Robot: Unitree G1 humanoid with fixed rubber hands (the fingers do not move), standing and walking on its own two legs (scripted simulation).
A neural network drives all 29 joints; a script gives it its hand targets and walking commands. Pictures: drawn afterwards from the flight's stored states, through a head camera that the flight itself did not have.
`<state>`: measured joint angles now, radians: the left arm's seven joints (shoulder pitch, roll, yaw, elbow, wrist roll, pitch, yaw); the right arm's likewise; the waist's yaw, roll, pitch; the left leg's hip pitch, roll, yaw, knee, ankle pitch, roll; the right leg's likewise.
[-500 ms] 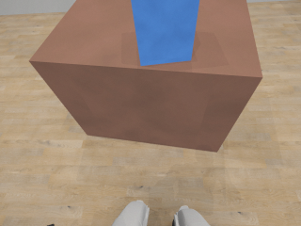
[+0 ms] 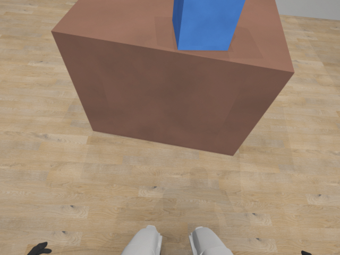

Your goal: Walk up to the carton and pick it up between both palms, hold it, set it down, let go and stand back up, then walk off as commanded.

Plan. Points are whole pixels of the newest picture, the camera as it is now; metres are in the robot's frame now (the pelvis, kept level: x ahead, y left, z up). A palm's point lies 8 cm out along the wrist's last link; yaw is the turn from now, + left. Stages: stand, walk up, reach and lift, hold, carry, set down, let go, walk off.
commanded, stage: walk off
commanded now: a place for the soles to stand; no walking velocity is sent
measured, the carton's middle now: (204, 3) +0.93 -0.07 +0.09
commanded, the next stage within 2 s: stand in 1.58 s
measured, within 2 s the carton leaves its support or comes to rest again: neither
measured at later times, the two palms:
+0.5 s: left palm out of the picture -0.08 +0.25 -0.08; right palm out of the picture -0.06 -0.37 -0.10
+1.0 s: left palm out of the picture -0.17 +0.28 -0.10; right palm out of the picture -0.16 -0.35 -0.08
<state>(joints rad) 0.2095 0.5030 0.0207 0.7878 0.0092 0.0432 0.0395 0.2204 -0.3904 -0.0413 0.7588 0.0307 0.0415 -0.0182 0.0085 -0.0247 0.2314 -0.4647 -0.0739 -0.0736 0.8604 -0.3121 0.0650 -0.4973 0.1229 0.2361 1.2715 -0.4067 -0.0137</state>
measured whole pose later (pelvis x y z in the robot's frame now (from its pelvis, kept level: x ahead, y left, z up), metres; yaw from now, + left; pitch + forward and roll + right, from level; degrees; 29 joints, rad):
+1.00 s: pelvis -0.26 -0.04 +0.00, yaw -1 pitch -6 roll -2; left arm 0.23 0.47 0.02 0.78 0.01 0.01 0.02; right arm 0.21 -0.39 -0.04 0.73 0.03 0.02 -0.01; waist 0.01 0.00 0.21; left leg -0.44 -0.08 -0.11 0.88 -0.34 0.04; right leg -0.34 0.09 0.14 1.01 -0.49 -0.05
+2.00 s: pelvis -0.26 -0.05 +0.01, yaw -1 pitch -2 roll -1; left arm 0.22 0.44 0.02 0.82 0.01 -0.05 0.02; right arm 0.20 -0.39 -0.04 0.78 0.03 -0.03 0.00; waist 0.00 0.03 0.09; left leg -0.42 -0.06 -0.11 0.81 -0.37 0.02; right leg -0.32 0.06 0.11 0.78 -0.43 0.00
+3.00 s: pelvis -0.29 -0.04 +0.02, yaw -1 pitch -2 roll -2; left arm 0.22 0.43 0.02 0.90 0.01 -0.04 0.00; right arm 0.20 -0.39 -0.04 0.85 0.03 -0.03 0.00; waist 0.00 0.03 0.07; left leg -0.41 -0.05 -0.11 0.73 -0.29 0.02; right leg -0.31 0.06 0.11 0.70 -0.35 0.00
